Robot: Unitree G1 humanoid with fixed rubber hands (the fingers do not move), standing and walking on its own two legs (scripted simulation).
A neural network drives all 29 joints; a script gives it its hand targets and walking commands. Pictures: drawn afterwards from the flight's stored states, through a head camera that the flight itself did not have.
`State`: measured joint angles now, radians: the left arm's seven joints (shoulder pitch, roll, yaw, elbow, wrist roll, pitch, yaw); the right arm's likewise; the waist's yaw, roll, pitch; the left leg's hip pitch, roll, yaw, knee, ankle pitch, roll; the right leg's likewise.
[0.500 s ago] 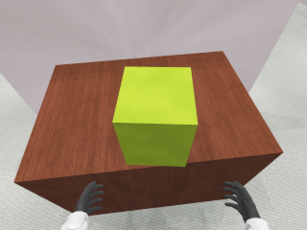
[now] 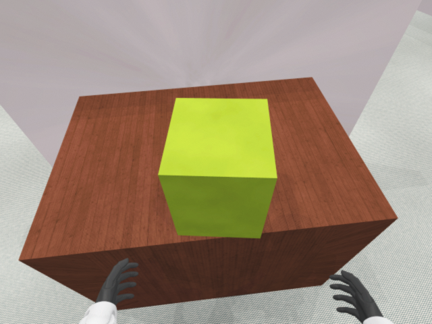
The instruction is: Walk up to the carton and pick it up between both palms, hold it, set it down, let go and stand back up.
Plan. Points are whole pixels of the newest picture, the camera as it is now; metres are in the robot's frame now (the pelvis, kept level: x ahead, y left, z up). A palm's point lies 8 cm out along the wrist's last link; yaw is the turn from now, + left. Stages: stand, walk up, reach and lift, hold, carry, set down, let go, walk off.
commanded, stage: stand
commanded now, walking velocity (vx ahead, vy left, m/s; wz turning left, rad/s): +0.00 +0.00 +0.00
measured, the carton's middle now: (219, 171) +0.42 -0.02 +0.00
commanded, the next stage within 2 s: none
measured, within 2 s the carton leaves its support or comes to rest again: neither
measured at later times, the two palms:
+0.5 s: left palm (100, 302) +0.18 +0.24 -0.08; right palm (383, 311) +0.12 -0.29 -0.08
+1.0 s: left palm (97, 322) +0.15 +0.24 -0.09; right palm out of the picture +0.10 -0.29 -0.08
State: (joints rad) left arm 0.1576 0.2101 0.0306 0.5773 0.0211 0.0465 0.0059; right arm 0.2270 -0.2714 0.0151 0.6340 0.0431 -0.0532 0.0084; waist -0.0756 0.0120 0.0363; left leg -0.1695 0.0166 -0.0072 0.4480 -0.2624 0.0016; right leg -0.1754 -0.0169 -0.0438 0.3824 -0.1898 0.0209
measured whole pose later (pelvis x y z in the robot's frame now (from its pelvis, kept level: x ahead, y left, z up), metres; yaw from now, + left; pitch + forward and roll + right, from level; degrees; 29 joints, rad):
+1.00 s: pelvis +0.00 +0.00 +0.00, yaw +0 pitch -1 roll -1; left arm 0.16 0.26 0.03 0.77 0.02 0.00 -0.01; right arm 0.23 -0.37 0.04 0.70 0.04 -0.02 0.01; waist -0.08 0.02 -0.01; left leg -0.17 0.02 -0.01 0.45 -0.26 0.00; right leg -0.18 -0.02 -0.04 0.40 -0.19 0.02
